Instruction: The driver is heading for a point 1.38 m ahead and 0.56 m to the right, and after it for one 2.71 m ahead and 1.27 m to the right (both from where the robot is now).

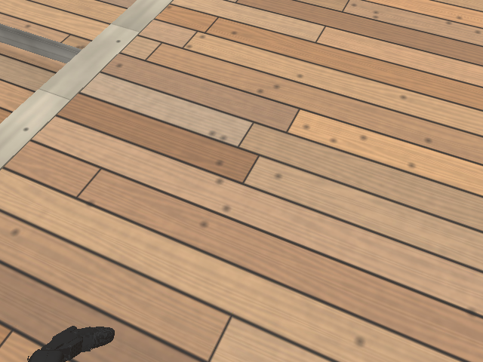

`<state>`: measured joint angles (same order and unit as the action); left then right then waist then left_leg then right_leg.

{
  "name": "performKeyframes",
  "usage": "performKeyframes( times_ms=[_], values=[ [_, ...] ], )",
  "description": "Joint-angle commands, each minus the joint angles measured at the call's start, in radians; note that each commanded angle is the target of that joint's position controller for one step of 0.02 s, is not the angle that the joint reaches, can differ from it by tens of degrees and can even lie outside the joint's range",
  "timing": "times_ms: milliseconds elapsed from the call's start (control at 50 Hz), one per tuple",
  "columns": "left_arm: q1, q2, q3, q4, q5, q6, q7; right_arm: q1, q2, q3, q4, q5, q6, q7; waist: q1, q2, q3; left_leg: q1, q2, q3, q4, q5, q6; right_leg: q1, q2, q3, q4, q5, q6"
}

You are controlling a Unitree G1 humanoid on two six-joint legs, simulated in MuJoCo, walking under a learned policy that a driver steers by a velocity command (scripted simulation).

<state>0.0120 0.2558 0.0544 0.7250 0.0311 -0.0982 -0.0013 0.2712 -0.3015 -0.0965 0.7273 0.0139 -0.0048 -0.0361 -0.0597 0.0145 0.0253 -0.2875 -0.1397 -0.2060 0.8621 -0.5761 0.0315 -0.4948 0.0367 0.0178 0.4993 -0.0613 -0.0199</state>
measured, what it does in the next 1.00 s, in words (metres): walks ahead, turning right: left foot, then right foot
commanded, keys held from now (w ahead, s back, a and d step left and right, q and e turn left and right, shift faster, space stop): q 0.06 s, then e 0.56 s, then w+e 0.38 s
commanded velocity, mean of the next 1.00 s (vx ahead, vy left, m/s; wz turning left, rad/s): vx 0.13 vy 0.00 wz -0.25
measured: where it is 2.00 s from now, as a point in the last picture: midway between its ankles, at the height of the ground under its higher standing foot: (354, 310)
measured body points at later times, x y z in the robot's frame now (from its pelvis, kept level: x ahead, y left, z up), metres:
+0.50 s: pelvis +0.05 +0.00 +0.01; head +0.07 +0.00 +0.46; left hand +0.18 +0.28 -0.10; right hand +0.19 -0.27 -0.08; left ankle +0.04 +0.14 -0.72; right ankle +0.05 -0.11 -0.68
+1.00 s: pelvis +0.12 -0.04 +0.02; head +0.13 -0.06 +0.47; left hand +0.29 +0.21 -0.07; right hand +0.23 -0.35 -0.06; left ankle +0.25 +0.08 -0.70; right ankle +0.05 -0.12 -0.72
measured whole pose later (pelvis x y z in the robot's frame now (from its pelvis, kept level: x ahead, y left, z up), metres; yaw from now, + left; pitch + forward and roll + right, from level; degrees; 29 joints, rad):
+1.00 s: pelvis +0.12 -0.04 +0.02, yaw -20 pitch +3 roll +2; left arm 0.34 0.30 0.07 0.68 -0.02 -0.02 0.01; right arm 0.10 -0.29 -0.08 0.70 0.02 -0.09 0.01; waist 0.06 0.00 -0.02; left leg -0.46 -0.01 -0.09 0.56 -0.19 -0.05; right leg -0.19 0.08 0.18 0.42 -0.27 -0.07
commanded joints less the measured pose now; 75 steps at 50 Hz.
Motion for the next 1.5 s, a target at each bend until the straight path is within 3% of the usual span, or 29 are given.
performKeyframes(
  times_ms=[20, 60, 100, 180, 260, 300, 320, 360, 440, 520, 580, 600, 620, 640, 660, 680, 720, 860, 980, 1040, 1060, 1080, 1100, 1120, 1140, 1220, 1300, 1400, 1500],
  values=[
    [0.139, 0.134, 0.042, -0.068, -0.018, 0.024, 0.013, 0.136, -0.171, -0.027, -0.066, 0.015, 0.004, 0.005, 0.061, -0.172, -0.337, -0.387, 0.096, 0.034, 0.487, -0.067, -0.084, 0.639, -0.467, 0.506, -0.083, 0.361, -0.280],
    [0.069, 0.095, 0.021, -0.078, -0.011, 0.055, 0.022, 0.020, -0.168, -0.034, -0.088, 0.009, 0.047, -0.006, 0.063, -0.095, -0.181, -0.385, 0.145, 0.089, 0.475, 0.049, -0.111, 0.412, -0.358, 0.314, -0.145, 0.124, -0.219],
    [0.050, 0.125, 0.025, -0.063, 0.004, 0.067, 0.022, 0.018, -0.088, -0.013, -0.103, 0.005, 0.062, -0.004, 0.039, -0.131, -0.108, -0.255, 0.144, 0.126, 0.363, 0.090, -0.102, 0.218, -0.268, 0.204, -0.212, 0.059, -0.203],
    [0.040, 0.099, 0.016, -0.040, -0.014, 0.063, 0.001, 0.022, 0.006, 0.029, -0.087, -0.025, 0.037, 0.002, 0.037, -0.162, -0.169, -0.051, 0.159, 0.167, -0.034, 0.128, -0.083, 0.201, -0.227, 0.126, -0.203, 0.142, -0.214],
    [0.084, 0.138, 0.021, -0.024, -0.043, 0.078, -0.012, 0.025, -0.047, 0.014, -0.064, -0.024, 0.032, 0.014, 0.021, -0.162, -0.137, 0.150, 0.116, 0.212, -0.397, 0.372, -0.036, 0.134, -0.207, 0.173, -0.173, -0.145, -0.158],
    [0.111, 0.092, 0.004, -0.031, -0.028, 0.069, -0.021, 0.024, -0.149, -0.002, -0.101, -0.050, 0.034, 0.001, 0.036, -0.005, -0.128, 0.262, 0.333, 0.007, -0.452, 0.445, 0.059, -0.019, -0.123, 0.126, -0.041, -0.353, -0.035],
    [0.118, 0.072, 0.004, -0.055, -0.041, 0.065, -0.018, -0.007, -0.186, -0.018, -0.074, -0.052, 0.040, 0.001, 0.077, 0.243, -0.102, 0.090, 0.423, -0.069, -0.521, 0.312, 0.141, 0.006, -0.026, -0.027, 0.061, -0.377, 0.006],
    [0.106, 0.150, 0.035, -0.041, -0.043, 0.074, -0.008, -0.104, -0.135, -0.011, -0.116, -0.051, 0.021, -0.004, 0.052, 0.226, -0.032, 0.021, 0.430, -0.055, -0.552, 0.354, 0.161, 0.002, -0.019, -0.041, 0.293, -0.375, 0.030],
    [0.171, 0.100, 0.038, -0.038, -0.048, 0.114, 0.000, -0.119, -0.110, -0.010, -0.106, -0.018, -0.005, -0.014, 0.062, 0.138, -0.051, 0.133, 0.453, 0.032, -0.470, 0.806, 0.174, -0.103, -0.065, -0.009, 0.499, -0.453, 0.058],
    [0.132, 0.088, 0.029, -0.086, -0.055, 0.120, -0.025, -0.119, -0.134, -0.026, -0.098, -0.010, 0.019, -0.016, 0.032, 0.164, -0.103, 0.167, 0.439, 0.111, -0.416, 0.830, 0.155, 0.012, -0.055, -0.085, 0.296, -0.360, 0.055],
    [0.216, 0.110, 0.045, -0.075, -0.048, 0.125, -0.032, -0.114, -0.131, -0.027, -0.083, 0.014, 0.021, -0.015, 0.078, 0.130, -0.121, 0.099, 0.409, 0.178, -0.297, 0.686, 0.081, 0.212, 0.002, -0.125, 0.016, -0.128, 0.004],
    [0.238, 0.172, 0.065, -0.080, -0.041, 0.123, -0.020, -0.057, -0.095, -0.021, -0.068, 0.000, 0.016, -0.010, 0.067, -0.018, -0.131, -0.020, 0.342, 0.263, -0.125, 0.487, -0.002, 0.347, -0.067, 0.022, -0.061, 0.136, -0.041],
    [0.252, 0.321, 0.095, -0.111, -0.029, 0.119, -0.006, -0.078, -0.020, 0.007, -0.123, -0.058, 0.010, -0.006, 0.045, -0.354, -0.124, -0.347, 0.187, 0.322, 0.199, -0.076, -0.120, 0.500, -0.366, 0.445, -0.078, 0.593, -0.216],
    [0.337, 0.287, 0.082, -0.112, -0.001, 0.099, -0.019, -0.179, -0.064, -0.001, -0.148, -0.038, -0.002, -0.008, 0.145, -0.265, -0.234, -0.414, 0.138, 0.148, 0.356, -0.159, -0.111, 0.507, -0.436, 0.572, -0.136, 0.430, -0.371],
    [0.333, 0.266, 0.077, -0.102, -0.009, 0.080, -0.023, -0.201, -0.095, -0.011, -0.149, -0.010, -0.007, -0.005, 0.136, -0.174, -0.186, -0.477, 0.159, 0.121, 0.406, -0.080, -0.090, 0.513, -0.388, 0.524, -0.162, 0.141, -0.347],
    [0.307, 0.232, 0.070, -0.095, -0.036, 0.072, -0.016, -0.200, -0.103, -0.016, -0.139, -0.007, -0.012, -0.002, 0.117, -0.122, -0.142, -0.522, 0.187, 0.114, 0.364, 0.026, -0.067, 0.497, -0.332, 0.486, -0.183, -0.172, -0.285],
    [0.243, 0.189, 0.049, -0.114, -0.050, 0.077, 0.003, -0.213, -0.118, -0.025, -0.128, -0.013, -0.020, 0.000, 0.095, -0.116, -0.056, -0.500, 0.210, 0.111, 0.253, 0.182, -0.054, 0.394, -0.272, 0.452, -0.257, -0.458, -0.226],
    [0.280, 0.208, 0.058, -0.120, -0.046, 0.062, 0.028, -0.239, -0.053, -0.004, -0.107, -0.014, -0.082, 0.031, 0.101, -0.140, -0.047, -0.337, 0.145, 0.139, -0.139, 0.402, -0.087, 0.346, -0.195, 0.349, -0.284, -0.296, -0.209],
    [0.309, 0.222, 0.066, -0.113, -0.058, 0.069, 0.016, -0.284, -0.078, -0.005, -0.121, 0.008, -0.114, 0.054, 0.120, -0.153, -0.029, -0.185, 0.112, 0.131, -0.325, 0.389, -0.075, 0.281, -0.194, 0.441, -0.241, -0.361, -0.212],
    [0.287, 0.190, 0.057, -0.120, -0.059, 0.075, 0.012, -0.207, -0.092, -0.015, -0.103, 0.013, -0.131, 0.054, 0.064, -0.155, -0.040, -0.006, 0.109, 0.144, -0.435, 0.420, -0.041, 0.239, -0.156, 0.469, -0.170, -0.366, -0.178],
    [0.280, 0.156, 0.047, -0.125, -0.057, 0.075, 0.013, -0.147, -0.104, -0.024, -0.088, 0.008, -0.135, 0.049, 0.030, -0.145, -0.062, 0.116, 0.138, 0.135, -0.460, 0.424, -0.023, 0.183, -0.121, 0.448, -0.105, -0.359, -0.148],
    [0.256, 0.098, 0.028, -0.142, -0.051, 0.070, 0.013, -0.020, -0.145, -0.037, -0.071, -0.006, -0.137, 0.039, -0.027, -0.080, -0.129, 0.311, 0.266, 0.015, -0.470, 0.352, 0.028, 0.059, -0.069, 0.377, 0.080, -0.406, -0.101],
    [0.291, 0.039, 0.010, -0.179, -0.059, 0.060, 0.014, 0.078, -0.235, -0.054, -0.053, -0.032, -0.127, 0.034, -0.019, 0.161, -0.193, 0.512, 0.468, -0.315, -0.565, 0.096, 0.147, -0.184, 0.063, 0.191, 0.391, -0.530, -0.038],
    [0.296, 0.124, 0.025, -0.193, -0.075, 0.051, 0.017, 0.102, -0.226, -0.058, -0.034, -0.026, -0.121, 0.044, -0.014, 0.241, -0.140, 0.486, 0.564, -0.540, -0.627, -0.137, 0.218, -0.358, 0.005, 0.150, 0.580, -0.537, -0.020],
    [0.273, 0.183, 0.041, -0.175, -0.071, 0.053, 0.016, 0.064, -0.157, -0.037, -0.048, -0.012, -0.118, 0.042, -0.017, 0.168, -0.052, 0.424, 0.529, -0.452, -0.631, -0.133, 0.200, -0.399, -0.043, 0.152, 0.663, -0.456, -0.013],
    [0.224, 0.142, 0.041, -0.171, -0.057, 0.062, -0.007, -0.023, -0.076, -0.001, -0.054, -0.024, -0.105, 0.030, 0.024, 0.111, 0.022, 0.240, 0.399, -0.087, -0.675, 0.267, 0.124, -0.334, -0.118, 0.111, 0.677, -0.232, 0.013],
    [0.177, 0.087, 0.020, -0.184, -0.051, 0.061, -0.012, 0.015, -0.101, -0.003, -0.008, -0.027, -0.112, 0.032, 0.022, 0.076, 0.024, 0.194, 0.377, 0.061, -0.713, 0.460, 0.155, -0.309, -0.115, 0.093, 0.565, -0.114, 0.045],
    [0.028, 0.052, -0.005, -0.212, -0.046, 0.039, -0.038, 0.052, -0.147, -0.006, 0.040, 0.003, -0.097, 0.034, -0.016, 0.059, 0.051, 0.187, 0.361, 0.190, -0.714, 0.561, 0.138, -0.179, -0.104, -0.006, 0.229, 0.043, 0.030],
    [0.025, 0.110, 0.017, -0.230, -0.051, 0.032, -0.052, 0.100, -0.197, -0.013, 0.086, 0.024, -0.072, 0.037, 0.035, 0.093, 0.024, 0.315, 0.417, 0.209, -0.595, 0.911, 0.111, -0.009, -0.046, -0.061, 0.066, -0.076, -0.053]
  ],
)
Keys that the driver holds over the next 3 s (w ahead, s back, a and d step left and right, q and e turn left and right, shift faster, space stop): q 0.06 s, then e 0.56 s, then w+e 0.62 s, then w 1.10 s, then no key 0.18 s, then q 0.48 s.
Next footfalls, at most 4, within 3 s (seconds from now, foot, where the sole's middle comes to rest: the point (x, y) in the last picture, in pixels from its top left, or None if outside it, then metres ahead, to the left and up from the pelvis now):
0.28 left None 0.08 0.14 -0.76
0.60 right None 0.09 -0.12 -0.76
1.08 left None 0.29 0.05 -0.76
1.54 right None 0.41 -0.35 -0.76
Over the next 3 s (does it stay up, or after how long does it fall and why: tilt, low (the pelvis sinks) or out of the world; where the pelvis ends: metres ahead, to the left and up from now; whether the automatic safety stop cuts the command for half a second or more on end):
stays up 0.86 -0.49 0.01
